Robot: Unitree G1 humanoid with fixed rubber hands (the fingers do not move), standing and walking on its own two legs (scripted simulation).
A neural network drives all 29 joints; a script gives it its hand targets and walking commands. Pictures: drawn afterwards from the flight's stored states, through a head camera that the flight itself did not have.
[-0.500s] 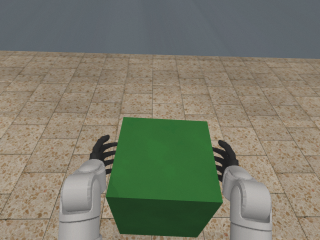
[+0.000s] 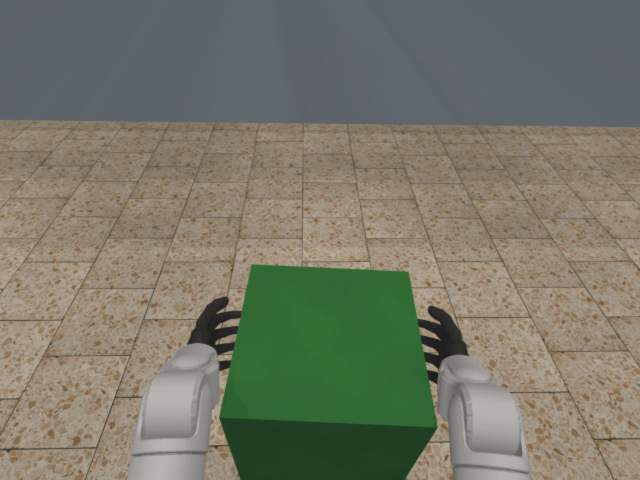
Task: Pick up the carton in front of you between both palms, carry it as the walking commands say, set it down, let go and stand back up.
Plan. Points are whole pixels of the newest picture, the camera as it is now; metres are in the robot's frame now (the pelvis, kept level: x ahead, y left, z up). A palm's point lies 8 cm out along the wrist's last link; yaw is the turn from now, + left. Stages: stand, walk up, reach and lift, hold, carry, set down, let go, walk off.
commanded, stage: carry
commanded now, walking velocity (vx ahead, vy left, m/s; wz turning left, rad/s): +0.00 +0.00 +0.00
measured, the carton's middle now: (324, 383) +0.27 +0.00 -0.03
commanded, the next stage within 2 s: hold in 1.04 s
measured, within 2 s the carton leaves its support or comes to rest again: neither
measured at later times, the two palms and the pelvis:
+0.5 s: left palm (201, 375) +0.24 +0.15 +0.04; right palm (453, 385) +0.24 -0.15 +0.04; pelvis -0.05 +0.00 +0.00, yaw +0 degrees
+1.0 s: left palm (202, 389) +0.23 +0.14 +0.04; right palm (460, 400) +0.23 -0.15 +0.04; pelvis -0.06 +0.00 +0.00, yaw +0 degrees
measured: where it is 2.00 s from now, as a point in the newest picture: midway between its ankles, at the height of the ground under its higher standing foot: outside the picture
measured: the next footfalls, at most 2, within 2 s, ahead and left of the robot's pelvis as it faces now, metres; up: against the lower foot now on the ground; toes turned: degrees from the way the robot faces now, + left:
none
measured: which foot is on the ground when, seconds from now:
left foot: down 0.00-1.00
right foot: down 0.00-1.00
